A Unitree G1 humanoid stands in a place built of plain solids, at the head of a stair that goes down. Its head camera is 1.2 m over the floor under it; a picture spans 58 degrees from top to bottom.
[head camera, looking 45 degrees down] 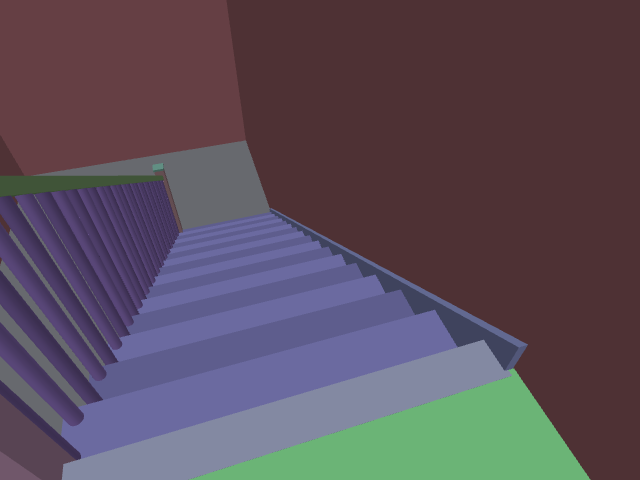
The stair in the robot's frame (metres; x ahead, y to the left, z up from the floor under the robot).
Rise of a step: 0.18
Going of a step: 0.26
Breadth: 1.33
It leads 17 degrees to the left of straight ahead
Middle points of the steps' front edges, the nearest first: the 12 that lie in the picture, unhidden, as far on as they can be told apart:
0.57 0.07 0.00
0.80 0.19 -0.18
1.04 0.27 -0.36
1.28 0.34 -0.54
1.53 0.42 -0.72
1.77 0.50 -0.90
2.02 0.57 -1.09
2.26 0.65 -1.27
2.51 0.73 -1.45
2.75 0.80 -1.63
3.00 0.88 -1.81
3.24 0.95 -1.99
